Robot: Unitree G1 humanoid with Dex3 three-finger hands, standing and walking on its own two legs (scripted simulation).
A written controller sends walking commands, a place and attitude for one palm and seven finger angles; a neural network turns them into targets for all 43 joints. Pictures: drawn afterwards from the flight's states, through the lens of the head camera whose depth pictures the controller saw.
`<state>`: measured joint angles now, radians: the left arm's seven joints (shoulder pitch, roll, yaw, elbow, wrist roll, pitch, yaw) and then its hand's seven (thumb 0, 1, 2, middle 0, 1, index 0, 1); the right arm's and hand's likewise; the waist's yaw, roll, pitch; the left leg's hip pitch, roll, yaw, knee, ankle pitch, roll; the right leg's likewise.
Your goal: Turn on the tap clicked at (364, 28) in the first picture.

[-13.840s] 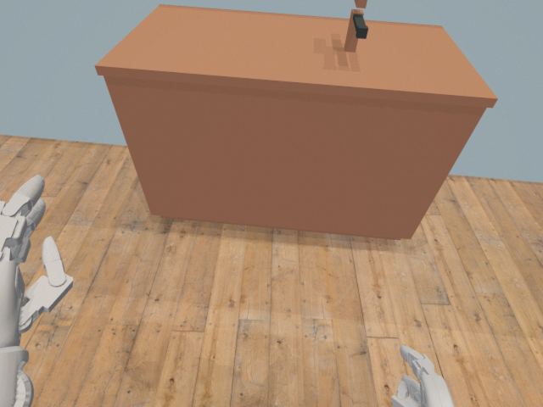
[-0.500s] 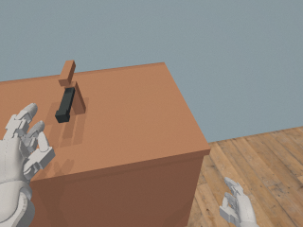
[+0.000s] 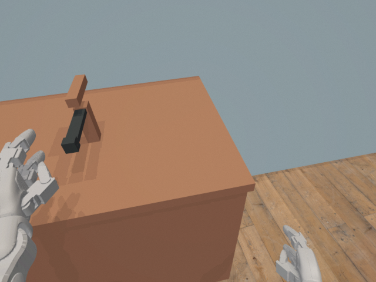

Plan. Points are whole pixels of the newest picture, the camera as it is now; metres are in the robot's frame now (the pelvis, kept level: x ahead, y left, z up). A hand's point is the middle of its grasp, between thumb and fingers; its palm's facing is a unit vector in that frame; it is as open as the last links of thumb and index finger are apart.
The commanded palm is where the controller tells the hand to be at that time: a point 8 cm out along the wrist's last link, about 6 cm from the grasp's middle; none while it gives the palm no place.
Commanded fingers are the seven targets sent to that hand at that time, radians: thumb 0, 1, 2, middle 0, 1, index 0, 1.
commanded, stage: reach beside the lever's end, fingers flat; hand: left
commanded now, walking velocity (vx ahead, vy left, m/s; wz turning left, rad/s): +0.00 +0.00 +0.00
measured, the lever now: (71, 144) +0.34 +0.32 +0.14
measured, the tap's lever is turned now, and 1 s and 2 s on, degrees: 0 0 0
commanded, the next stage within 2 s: push the lever round in 1.86 s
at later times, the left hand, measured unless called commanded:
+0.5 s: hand (54, 173) +0.23 +0.28 +0.17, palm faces +0.52 -0.85 -0.11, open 7.5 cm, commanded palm +0.19 +0.33 +0.17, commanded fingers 0.00 0.90 0.90 -0.18 -0.24 -0.18 -0.24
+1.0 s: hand (46, 166) +0.26 +0.32 +0.16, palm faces +0.54 -0.83 -0.11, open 7.7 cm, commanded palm +0.22 +0.36 +0.15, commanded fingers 0.00 0.90 0.90 -0.16 -0.18 -0.16 -0.18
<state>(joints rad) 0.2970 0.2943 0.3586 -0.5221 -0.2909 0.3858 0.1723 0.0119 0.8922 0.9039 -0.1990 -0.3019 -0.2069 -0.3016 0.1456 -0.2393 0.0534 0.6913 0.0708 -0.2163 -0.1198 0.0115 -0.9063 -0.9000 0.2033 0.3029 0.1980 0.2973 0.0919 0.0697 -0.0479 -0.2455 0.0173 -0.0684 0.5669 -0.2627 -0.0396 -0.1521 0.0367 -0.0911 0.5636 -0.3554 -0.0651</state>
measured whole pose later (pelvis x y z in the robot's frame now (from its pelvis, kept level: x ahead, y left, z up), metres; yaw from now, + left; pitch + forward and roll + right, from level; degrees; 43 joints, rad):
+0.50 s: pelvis +0.00 +0.01 +0.00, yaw -1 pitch -3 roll +0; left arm 0.19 0.30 0.37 -0.35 -0.27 0.33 0.17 0.01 0.89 0.90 -0.19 -0.27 -0.20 -0.27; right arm 0.15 -0.23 0.05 0.69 0.07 -0.21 -0.12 0.01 -0.91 -0.90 0.20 0.30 0.20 0.30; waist 0.07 0.06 -0.04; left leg -0.25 0.01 -0.05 0.54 -0.25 -0.03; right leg -0.16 0.02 -0.07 0.55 -0.34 -0.05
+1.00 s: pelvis +0.00 +0.02 +0.00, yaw -1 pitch -2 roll +0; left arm 0.06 0.35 0.43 -0.10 -0.26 0.25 0.12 0.01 0.89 0.90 -0.17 -0.21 -0.17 -0.21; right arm 0.16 -0.24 0.04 0.71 0.07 -0.18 -0.13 0.01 -0.91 -0.90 0.20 0.30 0.20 0.30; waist 0.06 0.05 -0.02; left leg -0.26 0.00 -0.04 0.53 -0.23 -0.02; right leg -0.17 0.02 -0.07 0.52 -0.32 -0.04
